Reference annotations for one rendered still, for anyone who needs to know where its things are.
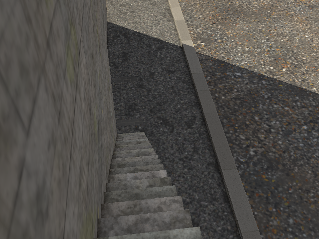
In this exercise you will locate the stairs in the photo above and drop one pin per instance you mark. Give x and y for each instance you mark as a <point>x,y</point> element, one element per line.
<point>140,202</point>

